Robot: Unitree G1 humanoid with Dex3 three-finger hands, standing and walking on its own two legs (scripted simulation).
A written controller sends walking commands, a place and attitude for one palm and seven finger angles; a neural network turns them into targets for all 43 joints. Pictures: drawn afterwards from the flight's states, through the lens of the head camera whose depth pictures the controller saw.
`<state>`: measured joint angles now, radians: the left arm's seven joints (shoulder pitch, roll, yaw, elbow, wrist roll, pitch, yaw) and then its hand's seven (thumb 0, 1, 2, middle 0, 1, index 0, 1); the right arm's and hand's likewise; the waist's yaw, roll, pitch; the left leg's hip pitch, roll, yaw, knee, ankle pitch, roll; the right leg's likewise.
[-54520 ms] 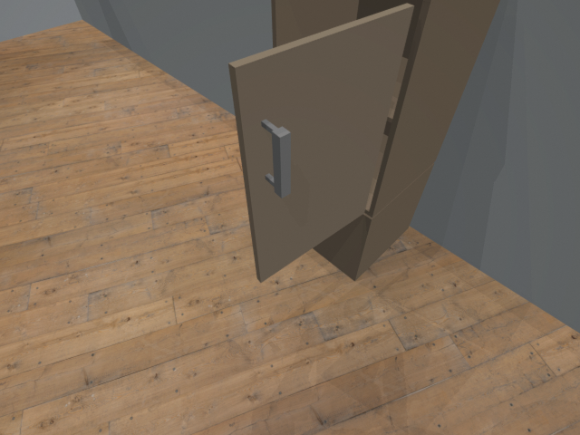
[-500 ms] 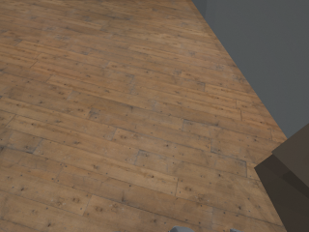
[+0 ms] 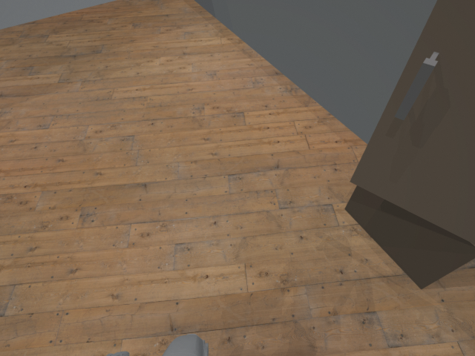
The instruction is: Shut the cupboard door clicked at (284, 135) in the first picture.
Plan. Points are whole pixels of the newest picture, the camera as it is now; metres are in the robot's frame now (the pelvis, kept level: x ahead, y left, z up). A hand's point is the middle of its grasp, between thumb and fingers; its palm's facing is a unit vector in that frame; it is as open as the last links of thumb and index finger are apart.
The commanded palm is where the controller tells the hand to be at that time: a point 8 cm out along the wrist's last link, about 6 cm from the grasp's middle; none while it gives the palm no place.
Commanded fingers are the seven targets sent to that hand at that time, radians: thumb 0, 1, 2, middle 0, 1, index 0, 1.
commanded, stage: turn to face it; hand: left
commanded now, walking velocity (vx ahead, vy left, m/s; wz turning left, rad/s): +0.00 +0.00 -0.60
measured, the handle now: (417, 86) +0.64 -0.37 +0.07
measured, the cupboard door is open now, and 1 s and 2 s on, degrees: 22 22 22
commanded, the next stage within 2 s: take the last steps up to it in 0.98 s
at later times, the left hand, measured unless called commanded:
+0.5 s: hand (143, 336) +0.17 +0.20 -0.16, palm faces -0.28 -0.93 -0.24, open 7.4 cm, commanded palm none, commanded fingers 0.00 0.90 0.90 -0.20 -0.30 -0.20 -0.30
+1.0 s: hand (175, 324) +0.20 +0.15 -0.19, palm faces -0.46 -0.87 -0.18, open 7.4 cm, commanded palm none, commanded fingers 0.00 0.90 0.90 -0.20 -0.30 -0.20 -0.30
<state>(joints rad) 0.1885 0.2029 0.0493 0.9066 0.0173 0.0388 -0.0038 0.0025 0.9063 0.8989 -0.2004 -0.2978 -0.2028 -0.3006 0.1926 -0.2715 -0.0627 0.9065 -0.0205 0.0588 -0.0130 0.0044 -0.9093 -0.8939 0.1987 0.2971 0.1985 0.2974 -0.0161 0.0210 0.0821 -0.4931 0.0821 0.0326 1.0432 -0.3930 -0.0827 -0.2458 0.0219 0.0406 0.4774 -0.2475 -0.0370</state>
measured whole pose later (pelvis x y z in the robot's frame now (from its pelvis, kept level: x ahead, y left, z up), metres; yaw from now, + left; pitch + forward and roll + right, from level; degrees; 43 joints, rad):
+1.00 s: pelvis +0.05 +0.02 -0.01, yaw -30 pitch +0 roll -1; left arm 0.21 0.21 0.05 0.96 0.01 0.05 0.01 0.00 0.90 0.90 -0.20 -0.30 -0.20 -0.30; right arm 0.21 -0.22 -0.03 0.93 -0.02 0.01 -0.03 0.00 -0.91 -0.89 0.20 0.30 0.20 0.30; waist -0.01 -0.03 0.04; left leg -0.31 0.04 0.04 0.58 -0.26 -0.01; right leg -0.27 0.05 0.08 0.60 -0.36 0.00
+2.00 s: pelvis +0.16 -0.16 +0.00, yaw -40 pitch -1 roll +0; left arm 0.24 0.17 0.05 1.07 0.03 0.01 -0.01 0.01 0.91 0.90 -0.20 -0.30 -0.20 -0.30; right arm 0.28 -0.15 -0.03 1.03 -0.04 -0.04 -0.03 0.00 -0.93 -0.89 0.20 0.30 0.20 0.30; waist -0.01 -0.02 0.06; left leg -0.25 0.04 0.12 0.47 -0.21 0.03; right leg -0.43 -0.04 -0.03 0.99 -0.37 -0.03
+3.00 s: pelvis +0.19 -0.17 +0.01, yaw -39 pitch +0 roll -2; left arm 0.21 0.20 0.05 1.07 0.01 0.07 0.01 0.00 0.91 0.90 -0.20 -0.30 -0.20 -0.30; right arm 0.28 -0.16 -0.03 1.07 -0.03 0.01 -0.06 0.00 -0.91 -0.89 0.20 0.30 0.20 0.30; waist -0.04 -0.01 0.07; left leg -0.22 0.03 0.04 0.40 -0.19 0.03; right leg -0.25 0.00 0.00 0.68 -0.42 0.03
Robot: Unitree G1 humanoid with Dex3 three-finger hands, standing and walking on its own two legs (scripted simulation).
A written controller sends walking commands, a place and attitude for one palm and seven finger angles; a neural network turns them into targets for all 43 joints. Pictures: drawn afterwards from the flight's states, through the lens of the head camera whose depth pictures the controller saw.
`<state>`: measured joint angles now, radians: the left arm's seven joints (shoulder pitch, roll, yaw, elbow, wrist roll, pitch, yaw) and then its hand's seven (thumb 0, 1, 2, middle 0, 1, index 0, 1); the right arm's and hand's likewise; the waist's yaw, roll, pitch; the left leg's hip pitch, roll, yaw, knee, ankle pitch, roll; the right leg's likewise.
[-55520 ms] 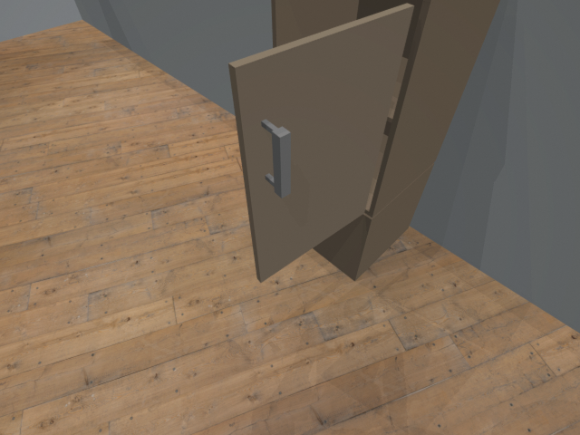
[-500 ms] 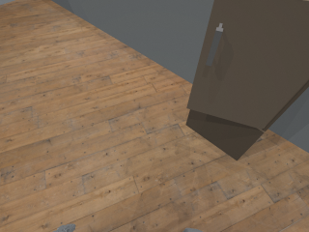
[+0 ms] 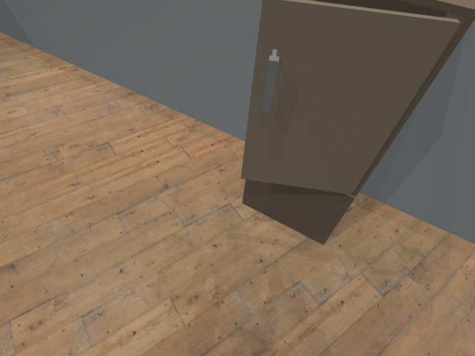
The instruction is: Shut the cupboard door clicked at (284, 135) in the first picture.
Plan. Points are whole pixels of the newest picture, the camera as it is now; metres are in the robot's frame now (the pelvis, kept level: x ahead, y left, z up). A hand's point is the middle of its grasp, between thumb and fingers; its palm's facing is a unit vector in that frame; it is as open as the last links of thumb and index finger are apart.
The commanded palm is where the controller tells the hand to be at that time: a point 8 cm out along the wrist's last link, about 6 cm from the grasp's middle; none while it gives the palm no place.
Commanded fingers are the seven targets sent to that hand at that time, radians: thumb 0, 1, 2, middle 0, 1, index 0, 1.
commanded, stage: take the last steps up to it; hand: left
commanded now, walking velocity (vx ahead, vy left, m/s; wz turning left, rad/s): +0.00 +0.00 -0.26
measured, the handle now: (269, 81) +0.70 -0.04 +0.08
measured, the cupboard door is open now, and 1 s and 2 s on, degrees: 22 22 22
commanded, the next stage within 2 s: come to a stop and stand still in 0.90 s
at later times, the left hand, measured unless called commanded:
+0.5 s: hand out of the picture +0.15 +0.13 -0.15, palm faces -0.13 -0.97 -0.23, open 7.4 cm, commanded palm none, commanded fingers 0.00 0.90 0.90 -0.20 -0.30 -0.20 -0.30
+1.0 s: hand (206, 307) +0.24 +0.07 -0.17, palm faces -0.13 -0.98 -0.16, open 7.4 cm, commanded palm none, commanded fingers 0.00 0.90 0.90 -0.20 -0.30 -0.20 -0.30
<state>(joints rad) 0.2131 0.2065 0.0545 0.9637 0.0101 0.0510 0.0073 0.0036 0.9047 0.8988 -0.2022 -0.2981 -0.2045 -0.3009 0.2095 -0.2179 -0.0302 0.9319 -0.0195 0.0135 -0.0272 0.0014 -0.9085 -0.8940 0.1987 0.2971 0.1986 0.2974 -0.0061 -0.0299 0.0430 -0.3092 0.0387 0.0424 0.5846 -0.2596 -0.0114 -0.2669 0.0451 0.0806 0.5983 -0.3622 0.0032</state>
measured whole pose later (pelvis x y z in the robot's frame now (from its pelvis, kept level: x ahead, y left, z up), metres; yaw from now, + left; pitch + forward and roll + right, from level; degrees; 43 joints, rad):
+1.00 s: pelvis +0.19 -0.10 +0.01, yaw -9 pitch -1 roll +0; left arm 0.24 0.17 0.05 1.07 0.03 0.01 -0.01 0.01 0.91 0.90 -0.20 -0.30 -0.20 -0.30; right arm 0.28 -0.15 -0.03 1.03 -0.04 -0.04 -0.03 0.00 -0.93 -0.89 0.20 0.30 0.20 0.30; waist -0.01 -0.02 0.06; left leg -0.25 0.04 0.12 0.47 -0.21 0.03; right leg -0.43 -0.04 -0.03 0.99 -0.37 -0.03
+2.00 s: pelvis +0.21 -0.10 +0.02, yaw -9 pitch +0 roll -2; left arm 0.21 0.20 0.05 1.07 0.01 0.07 0.01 0.00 0.91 0.90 -0.20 -0.30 -0.20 -0.30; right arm 0.28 -0.16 -0.03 1.07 -0.03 0.01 -0.06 0.00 -0.91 -0.89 0.20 0.30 0.20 0.30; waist -0.04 -0.01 0.07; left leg -0.22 0.03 0.04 0.40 -0.19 0.03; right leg -0.25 0.00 0.00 0.68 -0.42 0.03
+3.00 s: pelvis +0.23 -0.14 +0.01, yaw -8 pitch -1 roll +0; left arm 0.29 0.12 0.01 1.16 0.01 -0.01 0.04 0.00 0.91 0.90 -0.20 -0.30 -0.20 -0.30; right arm 0.25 -0.13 -0.01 1.14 -0.01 -0.01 -0.05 0.00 -0.92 -0.89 0.20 0.30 0.20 0.30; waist 0.00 -0.03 0.05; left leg -0.15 0.05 0.02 0.40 -0.23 -0.04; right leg -0.04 0.02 -0.02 0.36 -0.29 -0.02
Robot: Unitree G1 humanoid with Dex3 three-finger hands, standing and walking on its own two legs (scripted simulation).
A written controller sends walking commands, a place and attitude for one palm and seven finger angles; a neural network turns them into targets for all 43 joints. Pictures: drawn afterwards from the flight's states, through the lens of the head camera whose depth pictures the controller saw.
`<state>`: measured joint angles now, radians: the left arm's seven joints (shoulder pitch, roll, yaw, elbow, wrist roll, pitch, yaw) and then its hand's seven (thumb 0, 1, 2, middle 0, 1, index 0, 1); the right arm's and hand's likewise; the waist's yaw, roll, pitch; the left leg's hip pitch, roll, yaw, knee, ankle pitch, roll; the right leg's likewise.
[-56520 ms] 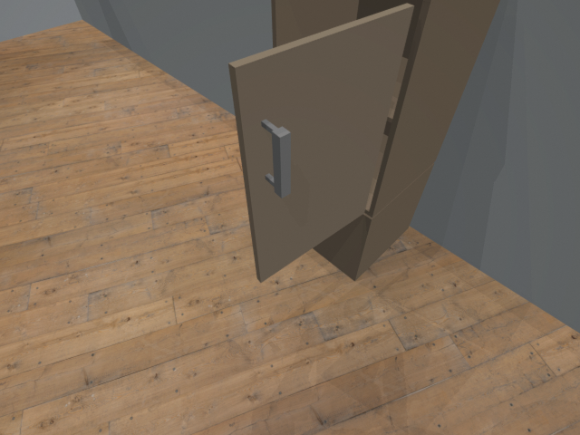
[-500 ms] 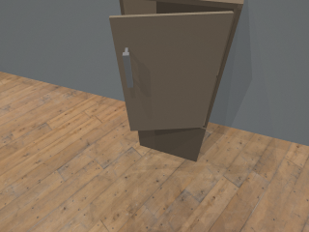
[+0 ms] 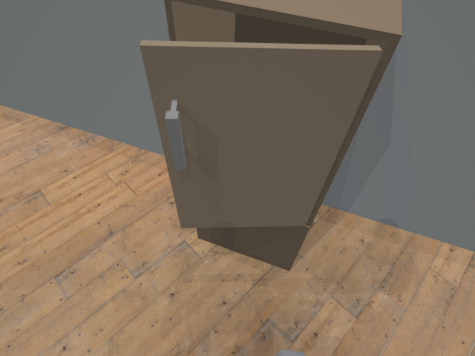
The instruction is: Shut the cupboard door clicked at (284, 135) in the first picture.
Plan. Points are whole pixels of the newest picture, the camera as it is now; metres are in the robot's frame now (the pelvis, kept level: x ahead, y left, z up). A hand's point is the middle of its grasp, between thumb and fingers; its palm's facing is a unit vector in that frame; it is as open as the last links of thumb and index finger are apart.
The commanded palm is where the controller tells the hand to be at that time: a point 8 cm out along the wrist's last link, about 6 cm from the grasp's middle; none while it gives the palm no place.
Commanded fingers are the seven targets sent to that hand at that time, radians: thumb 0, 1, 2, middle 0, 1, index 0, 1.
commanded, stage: come to a stop and stand still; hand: left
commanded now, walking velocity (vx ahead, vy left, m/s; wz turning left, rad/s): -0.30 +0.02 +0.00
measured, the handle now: (177, 136) +0.50 +0.15 +0.07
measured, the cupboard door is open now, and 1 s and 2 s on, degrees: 22 22 22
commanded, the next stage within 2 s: none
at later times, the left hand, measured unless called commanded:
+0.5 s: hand out of the picture +0.11 +0.17 -0.18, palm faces +0.08 -0.97 -0.23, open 7.3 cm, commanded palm none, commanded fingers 0.00 0.90 0.90 -0.20 -0.30 -0.20 -0.30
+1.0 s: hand out of the picture +0.05 +0.20 -0.18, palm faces +0.00 -0.98 -0.18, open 7.4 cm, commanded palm none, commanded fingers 0.00 0.90 0.90 -0.20 -0.30 -0.20 -0.30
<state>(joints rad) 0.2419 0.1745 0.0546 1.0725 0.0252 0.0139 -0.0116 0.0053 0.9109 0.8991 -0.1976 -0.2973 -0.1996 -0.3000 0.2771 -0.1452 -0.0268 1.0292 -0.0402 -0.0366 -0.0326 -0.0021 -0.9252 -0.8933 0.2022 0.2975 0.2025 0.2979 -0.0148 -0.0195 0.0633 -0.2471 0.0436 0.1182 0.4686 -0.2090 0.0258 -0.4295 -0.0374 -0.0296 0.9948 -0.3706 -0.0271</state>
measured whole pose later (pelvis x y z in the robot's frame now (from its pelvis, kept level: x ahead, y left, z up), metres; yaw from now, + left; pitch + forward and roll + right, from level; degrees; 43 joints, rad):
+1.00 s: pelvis +0.02 +0.01 +0.01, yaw +0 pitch +0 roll -2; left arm 0.21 0.20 0.05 1.07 0.01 0.07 0.01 0.00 0.91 0.90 -0.20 -0.30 -0.20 -0.30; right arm 0.28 -0.16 -0.03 1.07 -0.03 0.01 -0.06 0.00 -0.91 -0.89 0.20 0.30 0.20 0.30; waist -0.04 -0.01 0.07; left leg -0.22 0.03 0.04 0.40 -0.19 0.03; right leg -0.25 0.00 0.00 0.68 -0.42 0.03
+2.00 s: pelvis +0.05 -0.04 +0.00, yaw +1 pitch -1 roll +0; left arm 0.29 0.12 0.01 1.16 0.01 -0.01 0.04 0.00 0.91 0.90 -0.20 -0.30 -0.20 -0.30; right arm 0.25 -0.13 -0.01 1.14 -0.01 -0.01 -0.05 0.00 -0.92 -0.89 0.20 0.30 0.20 0.30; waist 0.00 -0.03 0.05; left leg -0.15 0.05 0.02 0.40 -0.23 -0.04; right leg -0.04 0.02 -0.02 0.36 -0.29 -0.02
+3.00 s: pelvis +0.01 +0.00 +0.00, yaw +0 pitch +0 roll +1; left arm 0.29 0.19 -0.01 1.08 0.01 0.00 0.03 0.00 0.91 0.90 -0.20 -0.30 -0.20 -0.30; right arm 0.25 -0.18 0.00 1.05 -0.02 -0.02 -0.01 0.00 -0.92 -0.89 0.20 0.30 0.20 0.30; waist 0.00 0.01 0.03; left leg -0.26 0.00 0.06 0.49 -0.23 0.02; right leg -0.19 -0.04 0.02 0.51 -0.32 0.03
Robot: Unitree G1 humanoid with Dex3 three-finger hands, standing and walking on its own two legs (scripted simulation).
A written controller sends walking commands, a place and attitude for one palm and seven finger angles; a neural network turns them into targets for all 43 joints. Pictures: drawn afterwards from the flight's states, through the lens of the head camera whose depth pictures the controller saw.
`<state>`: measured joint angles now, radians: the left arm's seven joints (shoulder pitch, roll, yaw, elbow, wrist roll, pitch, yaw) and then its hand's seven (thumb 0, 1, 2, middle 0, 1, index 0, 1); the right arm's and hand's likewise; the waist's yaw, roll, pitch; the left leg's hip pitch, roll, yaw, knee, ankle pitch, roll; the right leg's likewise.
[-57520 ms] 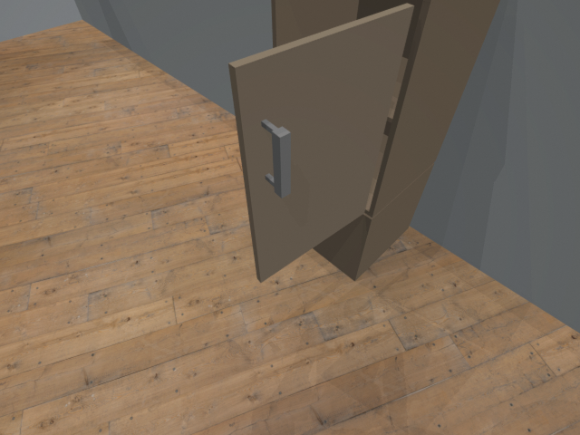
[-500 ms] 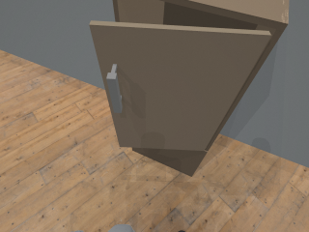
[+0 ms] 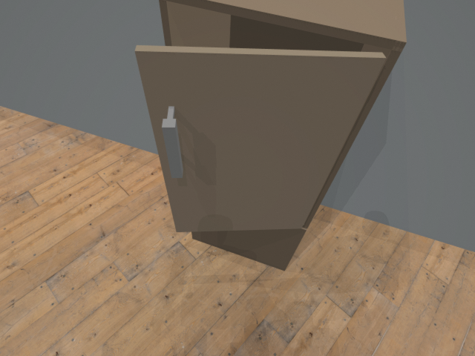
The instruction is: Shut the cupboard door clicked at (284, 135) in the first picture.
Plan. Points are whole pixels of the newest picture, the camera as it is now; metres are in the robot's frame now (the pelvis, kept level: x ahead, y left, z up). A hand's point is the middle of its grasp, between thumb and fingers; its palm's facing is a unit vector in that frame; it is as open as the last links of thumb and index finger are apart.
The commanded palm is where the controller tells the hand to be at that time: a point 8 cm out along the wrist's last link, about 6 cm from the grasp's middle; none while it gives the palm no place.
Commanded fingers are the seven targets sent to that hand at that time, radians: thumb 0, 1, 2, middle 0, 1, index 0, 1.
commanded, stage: come to a stop and stand still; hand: left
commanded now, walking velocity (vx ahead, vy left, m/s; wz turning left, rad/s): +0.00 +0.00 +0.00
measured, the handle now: (174, 143) +0.48 +0.14 +0.07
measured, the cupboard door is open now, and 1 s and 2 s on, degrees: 22 22 22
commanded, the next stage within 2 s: look again from close up in 1.42 s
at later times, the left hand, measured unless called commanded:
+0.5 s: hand out of the picture +0.00 +0.11 -0.18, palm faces +0.05 -0.98 -0.19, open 7.3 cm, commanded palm none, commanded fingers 0.00 0.90 0.90 -0.20 -0.30 -0.20 -0.30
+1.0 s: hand out of the picture +0.01 +0.11 -0.19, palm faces +0.06 -0.99 -0.15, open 7.3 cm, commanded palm none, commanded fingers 0.00 0.90 0.90 -0.20 -0.30 -0.20 -0.30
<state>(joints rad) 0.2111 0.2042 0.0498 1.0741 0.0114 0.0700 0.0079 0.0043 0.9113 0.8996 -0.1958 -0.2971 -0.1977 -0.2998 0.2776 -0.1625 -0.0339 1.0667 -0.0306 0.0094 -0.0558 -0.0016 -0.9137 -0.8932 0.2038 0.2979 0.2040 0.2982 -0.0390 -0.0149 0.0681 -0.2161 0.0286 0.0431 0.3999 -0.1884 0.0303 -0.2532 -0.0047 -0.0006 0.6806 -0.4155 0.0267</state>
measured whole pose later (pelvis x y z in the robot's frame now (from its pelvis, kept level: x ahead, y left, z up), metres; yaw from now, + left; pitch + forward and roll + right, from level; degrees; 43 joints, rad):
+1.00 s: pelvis +0.03 -0.04 +0.00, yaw +1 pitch -1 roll +0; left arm 0.29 0.12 0.01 1.16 0.01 -0.01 0.04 0.00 0.91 0.90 -0.20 -0.30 -0.20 -0.30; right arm 0.25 -0.13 -0.01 1.14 -0.01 -0.01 -0.05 0.00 -0.92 -0.89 0.20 0.30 0.20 0.30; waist 0.00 -0.03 0.05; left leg -0.15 0.05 0.02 0.40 -0.23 -0.04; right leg -0.04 0.02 -0.02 0.36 -0.29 -0.02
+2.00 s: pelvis -0.01 -0.01 -0.01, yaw +0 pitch +0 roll +1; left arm 0.29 0.19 -0.01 1.08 0.01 0.00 0.03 0.00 0.91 0.90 -0.20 -0.30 -0.20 -0.30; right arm 0.25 -0.18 0.00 1.05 -0.02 -0.02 -0.01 0.00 -0.92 -0.89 0.20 0.30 0.20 0.30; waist 0.00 0.01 0.03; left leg -0.26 0.00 0.06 0.49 -0.23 0.02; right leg -0.19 -0.04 0.02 0.51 -0.32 0.03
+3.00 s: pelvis -0.03 -0.03 -0.07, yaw +2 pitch +10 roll -2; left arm 0.48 0.24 0.22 -0.16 -0.31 -0.24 -0.16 0.02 0.90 0.90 -0.83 -0.99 -0.83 -0.99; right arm 0.33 -0.20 0.01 0.55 0.03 -0.20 -0.08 0.01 -0.90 -0.89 0.20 0.30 0.20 0.30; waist 0.01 0.04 -0.12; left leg -0.77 0.04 -0.02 1.02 -0.42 -0.01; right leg -0.66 0.00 -0.04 1.00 -0.51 0.00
